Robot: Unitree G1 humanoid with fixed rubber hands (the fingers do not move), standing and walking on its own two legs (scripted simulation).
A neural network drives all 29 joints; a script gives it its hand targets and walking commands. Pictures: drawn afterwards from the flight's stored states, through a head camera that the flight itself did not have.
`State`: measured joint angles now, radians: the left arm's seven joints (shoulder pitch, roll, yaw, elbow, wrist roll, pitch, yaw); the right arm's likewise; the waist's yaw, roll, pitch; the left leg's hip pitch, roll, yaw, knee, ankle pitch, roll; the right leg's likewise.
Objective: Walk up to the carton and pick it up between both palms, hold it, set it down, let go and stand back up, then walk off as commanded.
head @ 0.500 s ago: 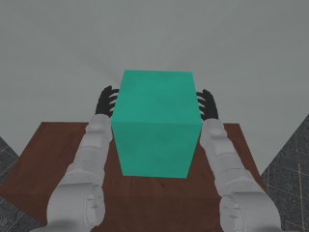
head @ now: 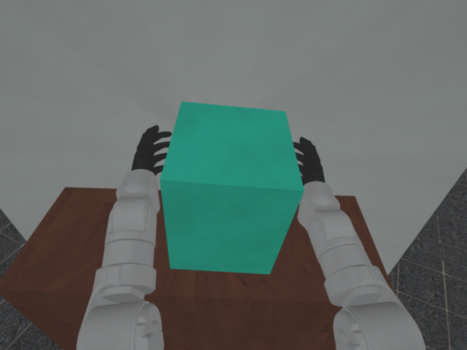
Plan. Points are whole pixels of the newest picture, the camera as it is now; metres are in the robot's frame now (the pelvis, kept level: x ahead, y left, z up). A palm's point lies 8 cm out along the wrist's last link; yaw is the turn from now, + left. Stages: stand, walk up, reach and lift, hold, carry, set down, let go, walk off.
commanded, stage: reach and lift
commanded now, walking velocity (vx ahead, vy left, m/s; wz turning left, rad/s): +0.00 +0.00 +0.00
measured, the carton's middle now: (227, 190) +0.40 +0.00 +0.10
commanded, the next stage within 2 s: hold in 0.50 s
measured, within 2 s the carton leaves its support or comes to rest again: neither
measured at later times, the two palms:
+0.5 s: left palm (143, 170) +0.39 +0.15 +0.17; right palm (308, 173) +0.38 -0.14 +0.15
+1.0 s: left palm (137, 165) +0.38 +0.15 +0.19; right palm (310, 171) +0.37 -0.14 +0.17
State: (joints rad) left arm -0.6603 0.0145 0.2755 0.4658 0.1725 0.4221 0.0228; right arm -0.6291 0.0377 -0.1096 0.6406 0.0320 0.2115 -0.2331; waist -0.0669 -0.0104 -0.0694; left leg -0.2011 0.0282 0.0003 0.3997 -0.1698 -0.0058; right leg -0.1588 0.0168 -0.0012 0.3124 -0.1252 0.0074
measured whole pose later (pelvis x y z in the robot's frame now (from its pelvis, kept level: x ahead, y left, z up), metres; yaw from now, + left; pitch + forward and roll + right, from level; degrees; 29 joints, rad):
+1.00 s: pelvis +0.00 +0.00 +0.00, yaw +0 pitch -3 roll -1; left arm -0.66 0.01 0.29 0.31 0.19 0.56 0.02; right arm -0.67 0.03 -0.08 0.59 0.06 0.28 -0.22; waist -0.07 -0.02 -0.05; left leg -0.18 0.03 0.00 0.38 -0.16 -0.01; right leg -0.14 0.02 0.00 0.30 -0.12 0.01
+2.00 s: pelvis -0.01 +0.00 +0.00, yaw +0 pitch -5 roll -1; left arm -0.66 0.00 0.29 0.18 0.24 0.67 -0.01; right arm -0.65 0.03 -0.06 0.48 0.08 0.35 -0.24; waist -0.07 -0.03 -0.03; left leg -0.14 0.03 0.00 0.38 -0.16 -0.01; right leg -0.10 0.02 0.00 0.30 -0.12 0.01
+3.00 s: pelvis -0.01 +0.00 +0.00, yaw +0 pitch -5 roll -1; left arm -0.66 0.00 0.29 0.18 0.25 0.67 -0.02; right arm -0.65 0.03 -0.06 0.49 0.08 0.34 -0.24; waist -0.07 -0.03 -0.02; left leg -0.14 0.03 0.00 0.38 -0.15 -0.01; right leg -0.10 0.02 0.00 0.30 -0.11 0.01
